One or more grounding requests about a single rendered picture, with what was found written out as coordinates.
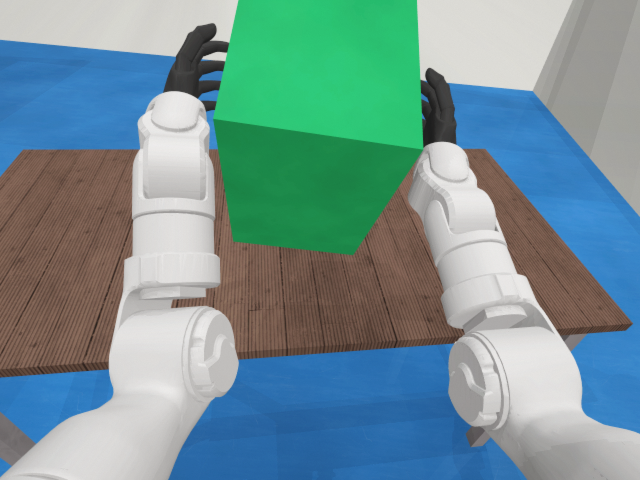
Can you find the robot left upper arm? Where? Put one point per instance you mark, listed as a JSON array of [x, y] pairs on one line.
[[166, 366]]

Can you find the carton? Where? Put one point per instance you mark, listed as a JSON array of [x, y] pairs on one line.
[[318, 118]]

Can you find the table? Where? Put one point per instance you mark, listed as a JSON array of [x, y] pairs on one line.
[[66, 228]]

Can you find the robot left forearm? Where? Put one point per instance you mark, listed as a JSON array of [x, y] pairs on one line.
[[173, 208]]

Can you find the robot right upper arm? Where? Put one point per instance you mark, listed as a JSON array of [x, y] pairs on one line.
[[521, 385]]

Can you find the robot right forearm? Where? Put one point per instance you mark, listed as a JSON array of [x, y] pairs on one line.
[[482, 290]]

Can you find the robot left hand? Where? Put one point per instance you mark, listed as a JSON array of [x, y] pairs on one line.
[[188, 68]]

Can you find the robot right hand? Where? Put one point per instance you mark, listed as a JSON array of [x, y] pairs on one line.
[[439, 124]]

